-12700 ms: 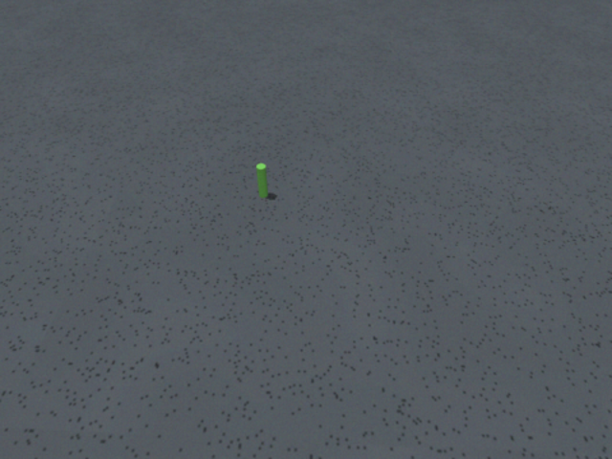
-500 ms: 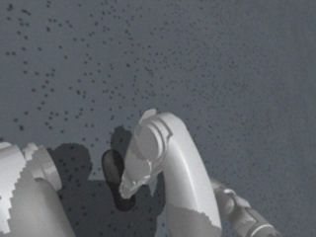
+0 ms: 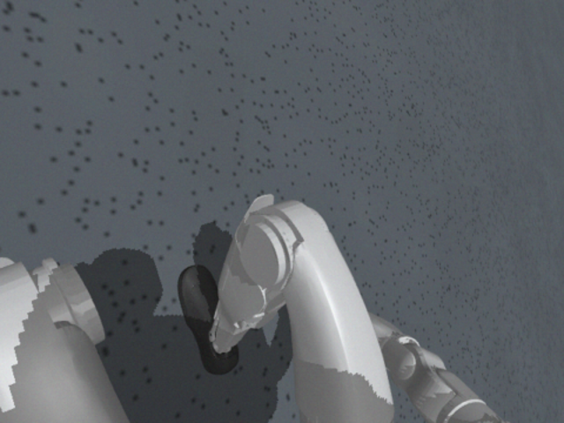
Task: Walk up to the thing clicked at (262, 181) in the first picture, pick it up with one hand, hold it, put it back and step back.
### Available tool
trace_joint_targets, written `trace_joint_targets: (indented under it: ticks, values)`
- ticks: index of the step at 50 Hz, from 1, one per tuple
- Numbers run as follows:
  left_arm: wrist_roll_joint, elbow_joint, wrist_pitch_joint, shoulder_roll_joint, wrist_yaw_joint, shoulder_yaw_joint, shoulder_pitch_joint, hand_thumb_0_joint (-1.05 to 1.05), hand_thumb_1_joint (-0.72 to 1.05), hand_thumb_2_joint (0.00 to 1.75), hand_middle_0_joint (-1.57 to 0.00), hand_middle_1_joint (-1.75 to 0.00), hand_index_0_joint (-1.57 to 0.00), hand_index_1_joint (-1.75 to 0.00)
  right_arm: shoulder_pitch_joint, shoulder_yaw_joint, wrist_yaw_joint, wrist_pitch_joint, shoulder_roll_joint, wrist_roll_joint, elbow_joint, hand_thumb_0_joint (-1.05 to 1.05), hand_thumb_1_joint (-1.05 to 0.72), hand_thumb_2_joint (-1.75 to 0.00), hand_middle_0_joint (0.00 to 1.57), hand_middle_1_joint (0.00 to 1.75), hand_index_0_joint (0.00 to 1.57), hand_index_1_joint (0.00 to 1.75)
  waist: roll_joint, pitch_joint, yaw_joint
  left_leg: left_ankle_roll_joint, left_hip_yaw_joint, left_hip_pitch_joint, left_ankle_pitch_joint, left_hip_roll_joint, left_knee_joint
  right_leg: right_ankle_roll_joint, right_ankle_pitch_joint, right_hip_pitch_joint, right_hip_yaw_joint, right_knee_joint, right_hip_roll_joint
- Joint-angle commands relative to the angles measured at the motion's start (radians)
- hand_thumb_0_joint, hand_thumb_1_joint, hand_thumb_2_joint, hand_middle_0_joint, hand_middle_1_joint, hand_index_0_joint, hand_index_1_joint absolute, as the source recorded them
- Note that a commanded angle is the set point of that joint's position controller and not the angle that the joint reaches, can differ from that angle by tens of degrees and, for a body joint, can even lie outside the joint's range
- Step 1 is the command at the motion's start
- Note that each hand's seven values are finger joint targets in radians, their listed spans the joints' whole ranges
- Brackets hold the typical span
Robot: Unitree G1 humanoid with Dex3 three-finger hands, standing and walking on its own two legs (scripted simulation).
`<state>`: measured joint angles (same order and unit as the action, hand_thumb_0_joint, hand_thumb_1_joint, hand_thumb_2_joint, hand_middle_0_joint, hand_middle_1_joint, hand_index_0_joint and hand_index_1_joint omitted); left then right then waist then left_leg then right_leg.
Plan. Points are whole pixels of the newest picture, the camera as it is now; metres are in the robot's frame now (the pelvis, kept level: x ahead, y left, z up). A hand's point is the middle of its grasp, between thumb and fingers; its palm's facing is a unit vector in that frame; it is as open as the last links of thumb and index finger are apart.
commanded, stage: settle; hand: left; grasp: from the side
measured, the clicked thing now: out of the picture +0.49 +0.32 -0.22
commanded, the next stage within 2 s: none
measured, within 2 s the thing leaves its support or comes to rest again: leaves its support in 0.40 s
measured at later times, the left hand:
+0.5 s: hand out of the picture +0.48 +0.32 -0.15, palm faces +0.36 -0.93 -0.03, open 5.6 cm
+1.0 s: hand out of the picture +0.47 +0.34 -0.04, palm faces +0.33 -0.94 -0.06, open 5.5 cm
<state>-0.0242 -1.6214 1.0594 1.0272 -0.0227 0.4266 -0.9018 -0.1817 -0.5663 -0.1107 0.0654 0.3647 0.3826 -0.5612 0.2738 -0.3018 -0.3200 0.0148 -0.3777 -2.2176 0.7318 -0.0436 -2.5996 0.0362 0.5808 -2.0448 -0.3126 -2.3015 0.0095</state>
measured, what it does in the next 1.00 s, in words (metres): stands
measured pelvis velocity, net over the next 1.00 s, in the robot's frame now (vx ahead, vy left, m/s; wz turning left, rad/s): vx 0.01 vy -0.01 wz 0.10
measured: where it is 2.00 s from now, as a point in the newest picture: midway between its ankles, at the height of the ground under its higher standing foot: (150, 379)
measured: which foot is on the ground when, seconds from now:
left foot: down 0.00-1.00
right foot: down 0.00-1.00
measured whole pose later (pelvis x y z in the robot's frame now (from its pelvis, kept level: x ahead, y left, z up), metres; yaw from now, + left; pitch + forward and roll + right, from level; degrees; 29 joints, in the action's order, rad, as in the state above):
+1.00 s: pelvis +0.01 -0.01 +0.02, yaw +6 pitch +27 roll -13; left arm -0.07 -1.09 0.64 0.71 -0.15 0.44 -0.81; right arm 0.09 -0.25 -0.10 0.09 0.32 0.16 -0.61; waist 0.07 -0.05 -0.23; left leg 0.03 -0.19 -2.27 0.69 -0.05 -2.46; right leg 0.01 0.61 -2.16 -0.18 -2.29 -0.04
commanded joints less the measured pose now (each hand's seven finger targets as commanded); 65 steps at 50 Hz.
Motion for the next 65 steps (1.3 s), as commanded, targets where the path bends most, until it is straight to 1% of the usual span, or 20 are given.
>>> trace_joint_targets:
  ticks: [1,6,11,16,26,31,33,36,38,40,41,43,44,45,48,51,55,59,60,65]
  values:
    - [0.004,0.141,0.069,0.072,-0.004,-0.003,-0.238,0.0,0.57,1.13,-1.15,-1.18,-1.15,-1.18,0.06,0.114,0.02,0.021,0.37,0.005,-0.016,0.0,-0.87,-0.89,0.2,0.3,0.2,0.3,-0.63,0.524,-0.171,-0.04,0.052,0.469,-0.192,-0.055,0.342,-0.036,-0.179,0.232,-0.034,0.149,0.065]
    - [-0.003,0.152,0.061,0.078,0.0,0.001,-0.248,0.0,0.6,1.26,-1.22,-1.29,-1.21,-1.31,0.071,0.112,0.02,0.022,0.367,0.002,-0.015,0.0,-0.88,-0.9,0.2,0.3,0.2,0.3,-0.622,0.552,-0.171,-0.036,0.06,0.47,-0.228,-0.052,0.327,-0.034,-0.207,0.263,-0.029,0.149,0.066]
    - [0.006,0.173,0.045,0.08,-0.002,-0.002,-0.269,0.0,0.64,1.27,-1.26,-1.31,-1.25,-1.32,0.077,0.12,0.019,0.024,0.367,-0.002,-0.018,0.0,-0.88,-0.9,0.2,0.3,0.2,0.3,-0.644,0.534,-0.167,-0.041,0.058,0.471,-0.202,-0.054,0.342,-0.038,-0.181,0.228,-0.03,0.148,0.063]
    - [-0.002,0.279,0.033,0.101,-0.009,0.015,-0.305,0.0,0.6,1.29,-1.34,-1.38,-1.33,-1.39,0.108,0.134,0.015,0.026,0.363,-0.012,-0.015,0.0,-0.89,-0.9,0.2,0.3,0.2,0.3,-0.665,0.599,-0.151,-0.039,0.07,0.482,-0.218,-0.05,0.34,-0.038,-0.194,0.256,-0.023,0.143,0.061]
    - [0.001,0.546,-0.082,0.099,-0.05,0.046,-0.289,0.0,0.53,1.32,-1.42,-1.45,-1.41,-1.47,0.202,0.226,0.016,0.039,0.346,-0.063,-0.022,0.0,-0.88,-0.9,0.2,0.3,0.2,0.3,-0.778,0.745,-0.063,-0.054,0.103,0.569,-0.29,-0.048,0.387,-0.055,-0.206,0.223,0.015,0.13,0.043]
    - [-0.024,0.641,-0.172,0.022,-0.078,0.035,-0.26,0.0,0.52,1.32,-1.42,-1.46,-1.42,-1.47,0.266,0.278,0.017,0.046,0.318,-0.108,-0.014,0.0,-0.88,-0.89,0.2,0.3,0.2,0.3,-0.758,0.808,-0.025,-0.041,0.137,0.517,-0.261,-0.035,0.408,-0.062,-0.197,0.235,0.04,0.139,0.036]
    - [-0.03,0.666,-0.208,0.029,-0.081,0.056,-0.243,0.0,0.56,1.32,-1.42,-1.45,-1.41,-1.46,0.287,0.303,0.02,0.045,0.31,-0.131,-0.006,0.0,-0.88,-0.89,0.2,0.3,0.2,0.3,-0.738,0.822,-0.001,-0.034,0.153,0.48,-0.238,-0.028,0.417,-0.064,-0.183,0.234,0.052,0.144,0.033]
    - [-0.04,0.654,-0.253,-0.058,-0.096,0.024,-0.213,0.0,0.59,1.31,-1.42,-1.45,-1.42,-1.46,0.326,0.326,0.02,0.044,0.29,-0.155,-0.014,0.0,-0.87,-0.89,0.2,0.3,0.2,0.3,-0.684,0.797,-0.009,-0.024,0.16,0.435,-0.199,-0.022,0.426,-0.065,-0.16,0.204,0.057,0.158,0.03]
    - [-0.038,0.659,-0.276,-0.078,-0.101,0.009,-0.223,0.0,0.58,1.32,-1.42,-1.47,-1.42,-1.48,0.343,0.344,0.021,0.041,0.278,-0.17,-0.017,0.0,-0.87,-0.89,0.2,0.3,0.2,0.3,-0.647,0.793,-0.008,-0.015,0.174,0.39,-0.149,-0.015,0.432,-0.065,-0.123,0.198,0.068,0.171,0.027]
    - [-0.039,0.709,-0.291,-0.053,-0.108,0.034,-0.234,0.0,0.55,1.32,-1.4,-1.46,-1.41,-1.46,0.349,0.368,0.023,0.037,0.27,-0.182,-0.015,0.0,-0.87,-0.89,0.2,0.3,0.2,0.3,-0.624,0.825,0.021,-0.007,0.194,0.375,-0.121,-0.009,0.431,-0.066,-0.098,0.19,0.084,0.183,0.026]
    - [-0.044,0.703,-0.299,-0.104,-0.115,0.0,-0.249,0.0,0.57,1.31,-1.39,-1.45,-1.4,-1.45,0.362,0.37,0.021,0.037,0.261,-0.185,-0.014,0.0,-0.87,-0.89,0.2,0.3,0.2,0.3,-0.624,0.814,0.004,-0.005,0.197,0.361,-0.102,-0.006,0.438,-0.065,-0.085,0.191,0.081,0.188,0.025]
    - [-0.05,0.753,-0.31,-0.063,-0.118,0.048,-0.256,0.0,0.57,1.31,-1.39,-1.45,-1.39,-1.45,0.366,0.4,0.024,0.028,0.267,-0.2,-0.013,0.0,-0.87,-0.89,0.2,0.3,0.2,0.3,-0.609,0.852,0.042,-0.003,0.2,0.374,-0.076,-0.004,0.457,-0.068,-0.059,0.175,0.09,0.192,0.023]
    - [-0.054,0.669,-0.328,-0.094,-0.124,0.043,-0.205,0.0,0.58,1.31,-1.4,-1.46,-1.41,-1.46,0.373,0.397,0.024,0.03,0.259,-0.208,-0.02,0.0,-0.87,-0.89,0.2,0.3,0.2,0.3,-0.597,0.833,0.038,-0.004,0.203,0.372,-0.064,-0.002,0.461,-0.066,-0.045,0.163,0.092,0.195,0.019]
    - [-0.064,0.72,-0.327,-0.124,-0.133,0.024,-0.238,0.0,0.6,1.31,-1.39,-1.44,-1.39,-1.45,0.379,0.404,0.024,0.028,0.257,-0.211,-0.017,0.0,-0.86,-0.89,0.2,0.3,0.2,0.3,-0.599,0.846,0.032,-0.006,0.202,0.38,-0.076,-0.002,0.469,-0.068,-0.054,0.16,0.093,0.191,0.017]
    - [-0.065,0.808,-0.334,-0.078,-0.135,0.047,-0.301,0.0,0.59,1.31,-1.4,-1.45,-1.4,-1.45,0.39,0.433,0.032,0.022,0.251,-0.222,-0.018,0.0,-0.87,-0.89,0.2,0.3,0.2,0.3,-0.604,0.932,0.061,-0.001,0.228,0.394,-0.081,0.005,0.474,-0.07,-0.048,0.196,0.112,0.206,0.017]
    - [-0.056,0.726,-0.361,-0.104,-0.141,0.051,-0.238,0.0,0.6,1.31,-1.4,-1.44,-1.39,-1.45,0.412,0.438,0.035,0.019,0.227,-0.233,-0.035,0.0,-0.87,-0.89,0.2,0.3,0.2,0.3,-0.595,0.932,0.077,-0.002,0.249,0.394,-0.11,0.009,0.48,-0.071,-0.065,0.192,0.13,0.212,0.012]
    - [-0.063,0.817,-0.366,-0.078,-0.15,0.07,-0.301,0.0,0.61,1.3,-1.39,-1.42,-1.38,-1.43,0.435,0.46,0.045,0.019,0.225,-0.247,-0.037,0.0,-0.87,-0.89,0.2,0.3,0.2,0.3,-0.652,1.029,0.099,-0.011,0.248,0.5,-0.209,0.007,0.498,-0.078,-0.127,0.188,0.143,0.2,0.003]
    - [-0.063,0.761,-0.389,-0.14,-0.162,0.056,-0.279,0.0,0.6,1.32,-1.38,-1.42,-1.37,-1.44,0.462,0.469,0.047,0.013,0.204,-0.251,-0.053,0.0,-0.87,-0.89,0.2,0.3,0.2,0.3,-0.588,0.993,0.077,-0.002,0.263,0.447,-0.232,0.01,0.491,-0.072,-0.152,0.226,0.155,0.226,0.003]
    - [-0.059,0.804,-0.386,-0.105,-0.163,0.071,-0.307,0.0,0.57,1.32,-1.39,-1.43,-1.38,-1.44,0.469,0.475,0.049,0.012,0.202,-0.252,-0.054,0.0,-0.88,-0.89,0.2,0.3,0.2,0.3,-0.579,1.014,0.087,0.001,0.27,0.437,-0.224,0.011,0.49,-0.071,-0.147,0.244,0.161,0.232,0.004]
    - [-0.058,0.768,-0.407,-0.139,-0.185,0.059,-0.301,0.0,0.51,1.3,-1.39,-1.42,-1.38,-1.44,0.47,0.49,0.049,0.008,0.196,-0.262,-0.044,0.0,-0.88,-0.89,0.2,0.3,0.2,0.3,-0.57,1.038,0.096,0.002,0.279,0.45,-0.227,0.014,0.513,-0.073,-0.138,0.253,0.169,0.241,-0.003]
